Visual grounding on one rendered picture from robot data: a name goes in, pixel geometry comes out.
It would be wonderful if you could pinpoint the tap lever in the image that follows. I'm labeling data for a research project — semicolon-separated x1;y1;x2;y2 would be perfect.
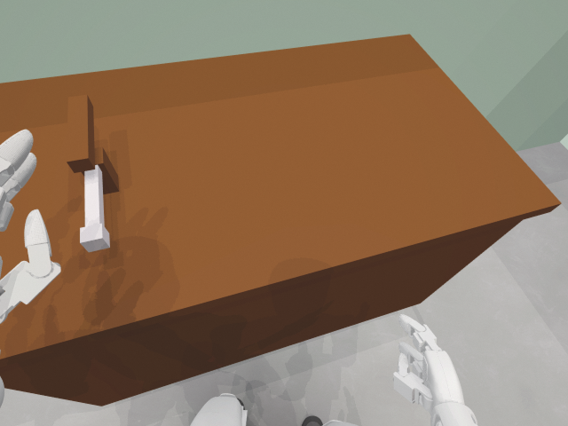
80;165;110;252

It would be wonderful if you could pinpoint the left robot hand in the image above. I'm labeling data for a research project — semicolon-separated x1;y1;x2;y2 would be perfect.
0;130;61;324

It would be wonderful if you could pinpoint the counter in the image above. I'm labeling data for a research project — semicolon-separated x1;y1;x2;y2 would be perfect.
0;34;562;406

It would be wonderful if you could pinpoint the right robot hand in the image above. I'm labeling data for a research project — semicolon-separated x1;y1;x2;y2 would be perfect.
393;314;465;415

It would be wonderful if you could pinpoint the robot right forearm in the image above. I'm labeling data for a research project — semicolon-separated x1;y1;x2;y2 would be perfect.
430;402;478;426

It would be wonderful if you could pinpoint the robot left thigh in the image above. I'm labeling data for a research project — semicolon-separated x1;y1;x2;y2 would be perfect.
190;397;248;426

